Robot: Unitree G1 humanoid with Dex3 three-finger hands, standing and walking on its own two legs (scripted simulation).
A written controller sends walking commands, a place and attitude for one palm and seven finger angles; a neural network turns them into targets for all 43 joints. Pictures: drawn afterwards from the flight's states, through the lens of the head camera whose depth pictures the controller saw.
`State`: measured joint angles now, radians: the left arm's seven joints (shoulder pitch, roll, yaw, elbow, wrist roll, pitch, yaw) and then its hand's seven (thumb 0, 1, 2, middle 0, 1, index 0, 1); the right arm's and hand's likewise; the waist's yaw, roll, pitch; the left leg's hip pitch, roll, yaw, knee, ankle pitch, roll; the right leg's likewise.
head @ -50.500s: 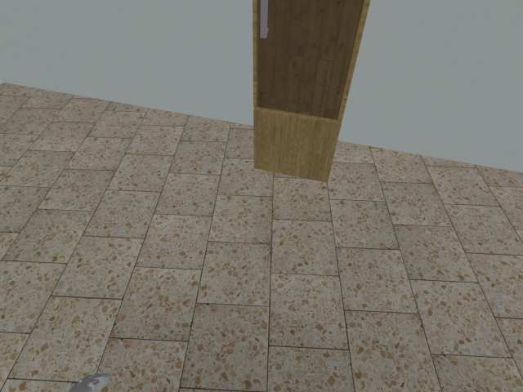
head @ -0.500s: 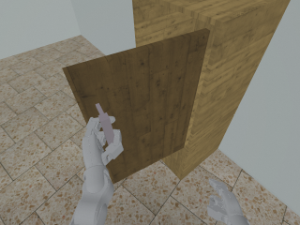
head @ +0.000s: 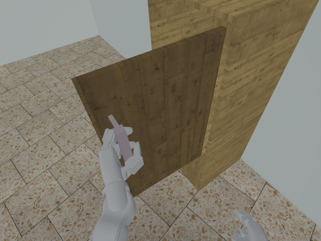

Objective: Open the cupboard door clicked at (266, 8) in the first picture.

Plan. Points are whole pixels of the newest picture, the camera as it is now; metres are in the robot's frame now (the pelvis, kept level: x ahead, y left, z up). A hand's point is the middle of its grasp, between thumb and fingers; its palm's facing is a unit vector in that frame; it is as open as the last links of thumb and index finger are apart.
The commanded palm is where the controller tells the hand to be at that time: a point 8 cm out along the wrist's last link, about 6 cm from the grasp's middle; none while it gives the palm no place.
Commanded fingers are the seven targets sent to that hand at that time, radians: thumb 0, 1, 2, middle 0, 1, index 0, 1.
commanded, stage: open thumb and fingers to let go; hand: left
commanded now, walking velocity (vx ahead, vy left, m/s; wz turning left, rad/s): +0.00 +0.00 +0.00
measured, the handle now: (121, 142) +0.33 +0.11 +0.09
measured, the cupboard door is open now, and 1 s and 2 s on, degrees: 87 90 91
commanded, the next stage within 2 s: slide the hand sideways off the handle in 0.62 s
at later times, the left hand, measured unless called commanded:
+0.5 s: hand (134, 154) +0.30 +0.07 +0.09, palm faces +0.28 -0.96 +0.00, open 14.4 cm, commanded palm +0.25 +0.11 +0.09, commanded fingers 0.00 -0.50 0.30 -0.18 -0.50 -0.18 -0.50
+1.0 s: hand (133, 171) +0.25 +0.07 +0.09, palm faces -0.18 -0.98 +0.02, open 16.3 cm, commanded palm +0.23 +0.12 +0.09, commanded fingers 0.00 -0.50 0.30 -0.15 -0.30 -0.15 -0.30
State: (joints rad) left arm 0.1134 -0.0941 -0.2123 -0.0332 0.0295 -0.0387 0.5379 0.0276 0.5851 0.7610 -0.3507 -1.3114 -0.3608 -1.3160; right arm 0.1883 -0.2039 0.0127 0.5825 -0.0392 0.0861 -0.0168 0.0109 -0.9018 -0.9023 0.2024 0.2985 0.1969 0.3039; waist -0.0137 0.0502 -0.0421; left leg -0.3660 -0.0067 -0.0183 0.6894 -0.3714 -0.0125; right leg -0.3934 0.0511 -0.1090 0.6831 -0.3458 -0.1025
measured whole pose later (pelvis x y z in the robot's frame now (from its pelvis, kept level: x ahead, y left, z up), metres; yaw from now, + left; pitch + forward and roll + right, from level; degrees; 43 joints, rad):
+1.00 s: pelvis -0.02 +0.04 -0.01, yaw +0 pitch +1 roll +0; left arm 0.07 0.04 -0.28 0.00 -0.09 -0.10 0.08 -0.01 -0.50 0.30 -0.19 -0.35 -0.14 -0.36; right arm 0.23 -0.22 0.05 0.52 0.02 0.01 -0.01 0.01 -0.90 -0.90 0.20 0.30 0.20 0.30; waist 0.01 0.06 -0.03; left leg -0.39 -0.04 0.01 0.76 -0.39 0.04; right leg -0.42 0.01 -0.08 0.75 -0.35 -0.05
